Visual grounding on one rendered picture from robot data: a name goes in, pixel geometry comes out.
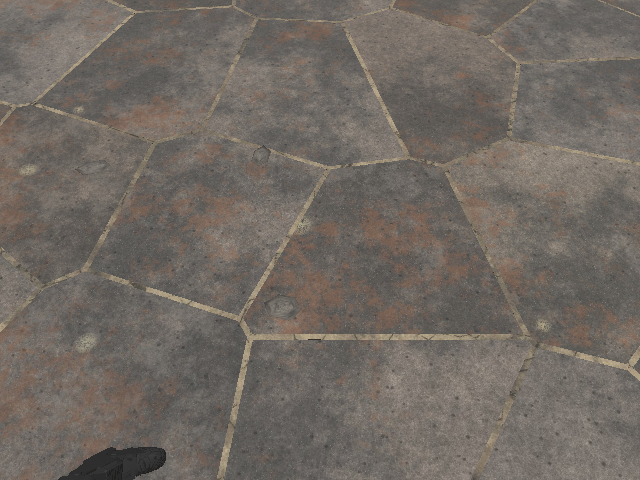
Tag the left robot hand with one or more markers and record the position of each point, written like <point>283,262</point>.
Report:
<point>112,464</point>

